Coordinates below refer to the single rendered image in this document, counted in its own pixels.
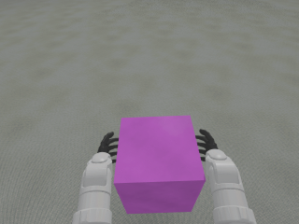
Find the right robot forearm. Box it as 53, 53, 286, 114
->
205, 148, 257, 224

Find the left robot forearm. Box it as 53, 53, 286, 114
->
72, 152, 113, 224

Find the robot right hand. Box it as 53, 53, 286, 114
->
195, 129, 218, 161

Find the robot left hand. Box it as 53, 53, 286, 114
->
97, 132, 119, 163

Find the carton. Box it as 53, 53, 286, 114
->
113, 115, 206, 214

